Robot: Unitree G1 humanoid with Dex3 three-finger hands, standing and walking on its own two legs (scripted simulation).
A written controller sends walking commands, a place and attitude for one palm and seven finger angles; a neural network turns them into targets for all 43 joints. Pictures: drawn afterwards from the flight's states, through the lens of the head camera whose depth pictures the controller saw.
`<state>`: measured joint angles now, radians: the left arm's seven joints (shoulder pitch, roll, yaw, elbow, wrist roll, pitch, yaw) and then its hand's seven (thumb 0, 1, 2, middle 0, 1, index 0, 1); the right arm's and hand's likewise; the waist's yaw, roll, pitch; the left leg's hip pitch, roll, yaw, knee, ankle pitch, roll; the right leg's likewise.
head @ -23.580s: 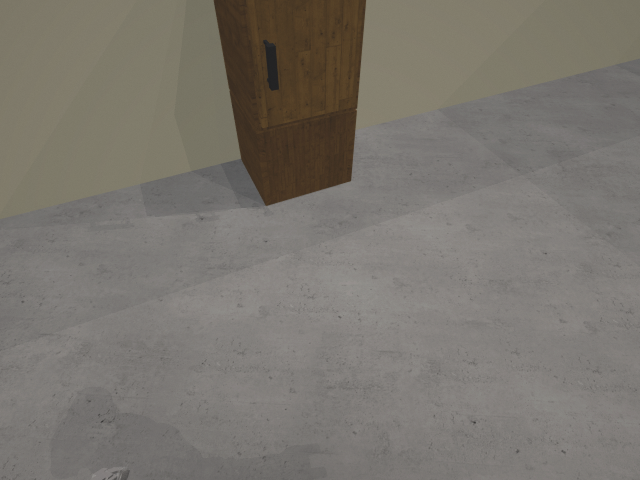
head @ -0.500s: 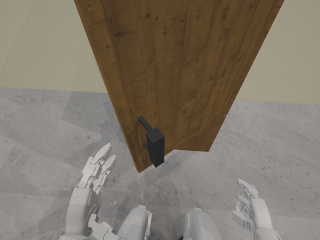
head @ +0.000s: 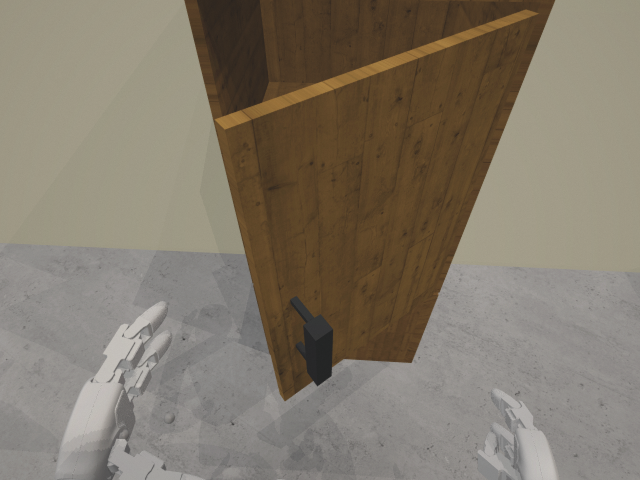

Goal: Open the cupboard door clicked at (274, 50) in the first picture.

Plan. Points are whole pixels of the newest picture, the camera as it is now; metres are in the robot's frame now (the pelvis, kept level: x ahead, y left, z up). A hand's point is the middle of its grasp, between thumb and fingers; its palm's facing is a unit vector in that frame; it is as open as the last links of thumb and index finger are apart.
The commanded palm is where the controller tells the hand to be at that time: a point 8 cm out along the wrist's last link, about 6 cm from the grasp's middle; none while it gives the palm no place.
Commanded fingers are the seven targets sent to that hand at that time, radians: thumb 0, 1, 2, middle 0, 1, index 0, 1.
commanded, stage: draw the hand back to the body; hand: left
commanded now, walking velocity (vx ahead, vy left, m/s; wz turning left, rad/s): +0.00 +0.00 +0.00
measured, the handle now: (309, 340) +0.32 +0.05 -0.03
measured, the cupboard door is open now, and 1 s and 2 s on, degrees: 40 40 40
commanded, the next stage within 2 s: step back with the hand held close in 1.00 s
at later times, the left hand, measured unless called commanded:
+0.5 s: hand (32, 326) +0.20 +0.26 +0.20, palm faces +0.37 -0.84 -0.40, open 10.5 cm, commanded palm +0.16 +0.30 +0.22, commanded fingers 0.00 0.73 0.82 -0.19 -0.30 -0.19 -0.30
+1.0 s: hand out of the picture +0.20 +0.27 +0.23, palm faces +0.45 -0.81 -0.39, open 7.4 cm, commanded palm +0.15 +0.31 +0.24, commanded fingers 0.00 0.90 0.90 -0.20 -0.30 -0.20 -0.30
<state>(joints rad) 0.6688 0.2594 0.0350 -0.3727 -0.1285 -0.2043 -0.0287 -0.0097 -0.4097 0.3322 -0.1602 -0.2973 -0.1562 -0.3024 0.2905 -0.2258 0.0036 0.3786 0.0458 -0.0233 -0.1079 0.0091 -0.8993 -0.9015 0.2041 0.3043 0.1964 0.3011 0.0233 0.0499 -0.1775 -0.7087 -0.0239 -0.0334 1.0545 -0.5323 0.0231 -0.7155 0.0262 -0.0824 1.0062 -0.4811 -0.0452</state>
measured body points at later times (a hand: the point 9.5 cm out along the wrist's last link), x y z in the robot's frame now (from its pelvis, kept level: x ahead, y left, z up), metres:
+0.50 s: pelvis +0.02 +0.02 +0.06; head +0.00 -0.01 +0.51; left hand +0.18 +0.30 +0.22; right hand +0.21 -0.19 -0.02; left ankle +0.00 +0.10 -0.67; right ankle +0.01 -0.10 -0.67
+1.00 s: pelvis +0.02 +0.01 +0.07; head -0.01 -0.01 +0.52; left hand +0.17 +0.31 +0.25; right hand +0.20 -0.21 -0.01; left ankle +0.00 +0.10 -0.67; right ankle +0.01 -0.10 -0.67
